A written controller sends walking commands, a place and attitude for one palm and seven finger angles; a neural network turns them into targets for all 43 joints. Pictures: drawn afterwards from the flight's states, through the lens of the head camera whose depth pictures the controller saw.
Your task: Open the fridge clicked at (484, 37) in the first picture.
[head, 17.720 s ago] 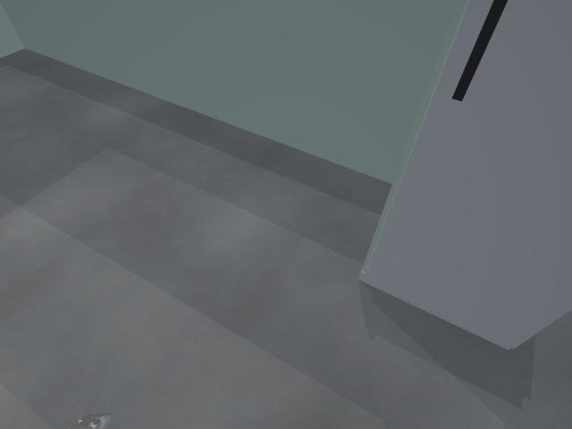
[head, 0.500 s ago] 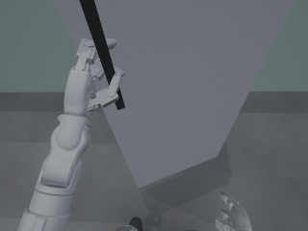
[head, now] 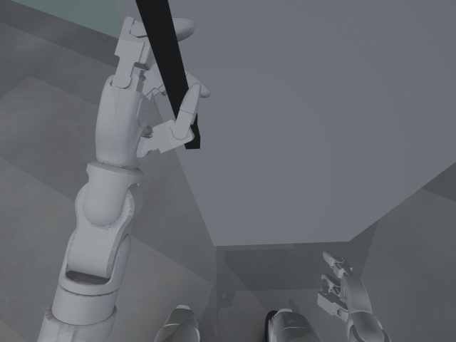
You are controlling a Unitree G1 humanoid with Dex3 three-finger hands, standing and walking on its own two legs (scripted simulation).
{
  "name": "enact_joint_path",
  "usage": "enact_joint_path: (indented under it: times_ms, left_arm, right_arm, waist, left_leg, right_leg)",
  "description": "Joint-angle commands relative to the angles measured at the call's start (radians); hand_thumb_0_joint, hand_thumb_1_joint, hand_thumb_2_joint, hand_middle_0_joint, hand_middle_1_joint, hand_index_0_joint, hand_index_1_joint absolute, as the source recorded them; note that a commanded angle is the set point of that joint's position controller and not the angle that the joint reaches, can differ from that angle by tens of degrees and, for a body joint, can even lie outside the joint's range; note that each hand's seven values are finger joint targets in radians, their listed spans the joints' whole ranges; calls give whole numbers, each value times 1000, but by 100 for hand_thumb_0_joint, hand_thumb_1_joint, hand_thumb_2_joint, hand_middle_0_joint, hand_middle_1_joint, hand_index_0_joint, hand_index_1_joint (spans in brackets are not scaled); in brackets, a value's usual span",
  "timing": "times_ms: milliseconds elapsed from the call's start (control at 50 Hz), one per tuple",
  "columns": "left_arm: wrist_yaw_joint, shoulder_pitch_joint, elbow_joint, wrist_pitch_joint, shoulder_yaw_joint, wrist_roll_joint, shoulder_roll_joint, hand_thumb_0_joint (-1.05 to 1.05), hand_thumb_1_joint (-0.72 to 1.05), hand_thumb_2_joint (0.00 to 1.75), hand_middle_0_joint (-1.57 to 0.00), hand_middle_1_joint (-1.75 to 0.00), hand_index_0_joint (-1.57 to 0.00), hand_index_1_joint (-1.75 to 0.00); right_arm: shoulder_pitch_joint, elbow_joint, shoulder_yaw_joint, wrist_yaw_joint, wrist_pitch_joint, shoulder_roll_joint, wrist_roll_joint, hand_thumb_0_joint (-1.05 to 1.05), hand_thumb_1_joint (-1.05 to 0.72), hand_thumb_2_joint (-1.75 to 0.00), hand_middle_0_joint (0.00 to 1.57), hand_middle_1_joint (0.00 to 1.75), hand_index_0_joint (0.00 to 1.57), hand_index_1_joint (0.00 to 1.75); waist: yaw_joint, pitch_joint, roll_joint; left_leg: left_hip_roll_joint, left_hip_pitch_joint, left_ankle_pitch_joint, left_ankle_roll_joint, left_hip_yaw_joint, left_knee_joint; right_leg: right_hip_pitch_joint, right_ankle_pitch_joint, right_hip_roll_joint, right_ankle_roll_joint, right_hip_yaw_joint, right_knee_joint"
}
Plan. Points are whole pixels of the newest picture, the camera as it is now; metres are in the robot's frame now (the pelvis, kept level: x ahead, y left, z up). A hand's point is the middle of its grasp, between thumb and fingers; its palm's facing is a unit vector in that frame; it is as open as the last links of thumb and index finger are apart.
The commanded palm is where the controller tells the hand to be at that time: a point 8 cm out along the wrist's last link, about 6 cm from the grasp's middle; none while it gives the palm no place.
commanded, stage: walk backward, drawing the door open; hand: left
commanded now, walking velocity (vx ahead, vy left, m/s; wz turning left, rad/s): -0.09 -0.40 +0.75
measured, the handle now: (171, 48) +0.39 +0.06 +0.27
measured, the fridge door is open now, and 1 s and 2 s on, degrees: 30 55 82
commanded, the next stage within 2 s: stop walking and hold the door back in 1.56 s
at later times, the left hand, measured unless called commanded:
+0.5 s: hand (223, 173) +0.27 +0.01 +0.23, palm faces +0.45 -0.88 -0.15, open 6.8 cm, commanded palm +0.22 +0.04 +0.23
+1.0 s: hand (289, 294) +0.17 -0.04 +0.23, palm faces +0.81 -0.55 -0.19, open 6.6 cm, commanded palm +0.11 -0.04 +0.23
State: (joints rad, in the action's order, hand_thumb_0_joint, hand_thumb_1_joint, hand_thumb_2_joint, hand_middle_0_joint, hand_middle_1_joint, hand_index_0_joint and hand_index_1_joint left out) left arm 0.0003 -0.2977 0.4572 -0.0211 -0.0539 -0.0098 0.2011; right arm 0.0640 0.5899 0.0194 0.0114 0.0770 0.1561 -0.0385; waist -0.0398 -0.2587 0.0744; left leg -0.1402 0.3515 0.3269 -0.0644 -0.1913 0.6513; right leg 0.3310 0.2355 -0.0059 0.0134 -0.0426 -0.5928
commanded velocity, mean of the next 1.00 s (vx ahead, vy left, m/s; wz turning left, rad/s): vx -0.14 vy -0.27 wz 0.62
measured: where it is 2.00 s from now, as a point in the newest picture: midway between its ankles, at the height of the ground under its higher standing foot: outside the picture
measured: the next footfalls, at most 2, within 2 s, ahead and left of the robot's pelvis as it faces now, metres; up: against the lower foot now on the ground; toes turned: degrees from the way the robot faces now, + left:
left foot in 0.20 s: +0.00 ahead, +0.05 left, +0.00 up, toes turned +19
right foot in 0.42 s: +0.16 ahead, -0.31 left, +0.00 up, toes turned +19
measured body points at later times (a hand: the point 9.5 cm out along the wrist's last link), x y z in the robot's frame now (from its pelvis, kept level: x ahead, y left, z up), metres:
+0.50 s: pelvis +0.02 -0.23 +0.00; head +0.11 -0.21 +0.44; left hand +0.24 +0.05 +0.23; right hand +0.29 -0.34 -0.11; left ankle -0.05 -0.03 -0.68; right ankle +0.12 -0.32 -0.72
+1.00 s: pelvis +0.06 -0.40 +0.01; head +0.10 -0.35 +0.46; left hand +0.12 -0.02 +0.24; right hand +0.32 -0.43 -0.09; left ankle -0.02 -0.24 -0.72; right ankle +0.21 -0.52 -0.70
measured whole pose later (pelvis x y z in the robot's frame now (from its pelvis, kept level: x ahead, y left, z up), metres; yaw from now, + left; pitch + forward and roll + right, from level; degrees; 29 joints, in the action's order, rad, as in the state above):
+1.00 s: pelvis +0.06 -0.40 +0.01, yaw +41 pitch -1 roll -4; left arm 0.09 -0.11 0.39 -0.04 0.23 -0.10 0.35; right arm 0.17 0.61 -0.03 -0.03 0.07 0.14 -0.02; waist 0.03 -0.14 0.06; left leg -0.17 0.30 0.22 -0.09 -0.07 0.54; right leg 0.31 0.29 -0.03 0.07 -0.02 -0.59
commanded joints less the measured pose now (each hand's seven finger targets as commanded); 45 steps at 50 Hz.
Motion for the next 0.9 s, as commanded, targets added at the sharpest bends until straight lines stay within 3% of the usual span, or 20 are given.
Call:
enact_joint_path:
  times_ms: [0,120,140,180,200,260,300,360,380,420,440,460,480,620,660,680,700,720,820,880]
  left_arm:
    - [21,-271,389,-147,40,-9,74,0,90,90,-45,-140,-45,-140]
    - [44,-235,390,-154,5,-8,50,0,90,90,-45,-140,-45,-140]
    - [44,-261,400,-158,-13,-7,45,0,90,90,-45,-140,-45,-140]
    - [35,-265,388,-169,-36,-7,22,0,90,90,-45,-140,-45,-140]
    - [32,-304,379,-182,15,13,65,0,90,90,-45,-140,-45,-140]
    - [19,-267,364,-170,62,9,79,0,90,90,-45,-140,-45,-140]
    - [17,-176,349,-153,48,-13,45,0,90,90,-45,-140,-45,-140]
    - [35,-126,347,-143,107,-32,98,0,90,90,-45,-140,-45,-140]
    - [37,-139,343,-142,101,-35,98,0,90,90,-45,-140,-45,-140]
    - [65,-182,352,-130,233,-33,257,0,90,90,-45,-140,-45,-140]
    - [64,-101,368,-124,262,-49,246,0,90,90,-45,-140,-45,-140]
    - [81,-46,382,-121,273,-41,245,0,90,90,-45,-140,-45,-140]
    - [82,-54,436,-136,199,-46,162,0,90,90,-45,-140,-45,-140]
    - [110,-71,402,-146,228,-47,197,0,90,90,-45,-140,-45,-140]
    - [107,-79,391,-138,209,-58,196,0,90,90,-45,-140,-45,-140]
    - [104,-107,396,-147,193,-59,186,0,90,90,-45,-140,-45,-140]
    - [99,-118,384,-160,223,-60,216,0,90,90,-45,-140,-45,-140]
    - [80,-140,375,-170,254,-36,233,0,90,90,-45,-140,-45,-140]
    - [73,-83,291,-129,279,-44,222,0,90,90,-45,-140,-45,-140]
    - [89,-85,250,-119,324,-61,249,0,90,90,-45,-140,-45,-140]
  right_arm:
    - [-128,-178,29,-51,41,55,9,0,-90,-90,20,30,20,30]
    - [-36,-163,20,-72,39,58,41,0,-90,-90,20,30,20,30]
    - [-4,-165,30,-73,39,74,37,0,-90,-90,20,30,20,30]
    - [-27,-189,67,-58,32,159,49,0,-90,-90,20,30,20,30]
    - [-47,-175,50,-42,44,136,58,0,-90,-90,20,30,20,30]
    - [-77,-110,71,-46,43,150,45,0,-90,-90,20,30,20,30]
    - [-60,-123,69,-38,48,140,28,0,-90,-90,20,30,20,30]
    - [-48,-149,55,-37,44,142,-2,0,-90,-90,20,30,20,30]
    - [-55,-163,42,-36,36,122,-10,0,-90,-90,20,30,20,30]
    - [-70,-169,22,-44,14,74,0,0,-90,-90,20,30,20,30]
    - [-89,-176,54,-57,15,100,9,0,-90,-90,20,30,20,30]
    - [-112,-162,46,-65,15,95,10,0,-90,-90,20,30,20,30]
    - [-118,-167,9,-63,13,55,23,0,-90,-90,20,30,20,30]
    - [-24,-168,9,-85,-11,81,39,0,-90,-90,20,30,20,30]
    - [25,-172,32,-91,-9,111,28,0,-90,-90,20,30,20,30]
    - [35,-192,37,-88,-8,131,30,0,-90,-90,20,30,20,30]
    - [12,-206,48,-77,0,177,37,0,-90,-90,20,30,20,30]
    - [-2,-177,20,-65,14,137,54,0,-90,-90,20,30,20,30]
    - [23,-98,46,-62,32,163,33,0,-90,-90,20,30,20,30]
    - [35,-113,37,-59,40,164,15,0,-90,-90,20,30,20,30]
  waist:
    - [43,509,-312]
    - [6,574,-262]
    - [-31,598,-211]
    - [-12,598,105]
    - [-17,584,-32]
    - [23,498,103]
    - [31,507,128]
    - [21,513,151]
    - [23,508,88]
    - [31,497,-346]
    - [73,554,-515]
    - [69,522,-356]
    - [56,525,-249]
    - [38,578,-229]
    - [-3,582,-87]
    - [-22,583,35]
    - [19,559,231]
    - [30,538,111]
    - [41,486,159]
    - [25,493,229]
  left_leg:
    - [107,114,294,61,175,555]
    - [103,-85,48,53,327,-132]
    - [44,-321,-144,83,269,-255]
    - [-427,-764,-1049,299,-352,-269]
    - [-438,-723,-992,312,-375,-243]
    - [-323,-481,-763,257,-114,-206]
    - [-201,-308,-601,174,56,-213]
    - [-100,-227,-414,133,137,-164]
    - [-53,-164,-344,113,133,-107]
    - [156,53,242,44,259,290]
    - [148,64,342,55,192,580]
    - [113,127,333,53,163,647]
    - [100,194,319,47,171,612]
    - [121,16,184,49,328,24]
    - [70,-250,-50,65,299,-252]
    - [-87,-442,-239,134,88,-345]
    - [-399,-579,-715,293,-326,-341]
    - [-445,-527,-734,306,-382,-329]
    - [-206,-382,-685,181,32,-237]
    - [-150,-318,-608,170,68,-246]
  right_leg:
    - [-283,-371,-311,-209,141,181]
    - [-328,-697,-229,-146,-75,-1]
    - [-153,-630,-217,-103,-92,-123]
    - [401,263,-48,21,6,-452]
    - [415,240,-54,-7,127,-523]
    - [302,153,-87,15,178,-419]
    - [36,81,-59,24,97,-183]
    - [-204,-65,17,62,-50,88]
    - [-267,-105,-2,70,-58,178]
    - [-265,-302,-258,-44,121,290]
    - [-229,-214,-340,-120,227,296]
    - [-260,-314,-354,-183,259,243]
    - [-358,-454,-343,-215,162,172]
    - [-350,-556,-282,-172,-11,136]
    - [-170,-460,-238,-105,-52,-8]
    - [39,-276,-170,-37,-84,-176]
    - [318,206,-60,43,-21,-366]
    - [332,236,-51,16,112,-474]
    - [177,96,-41,40,71,-289]
    - [41,122,10,58,-14,-150]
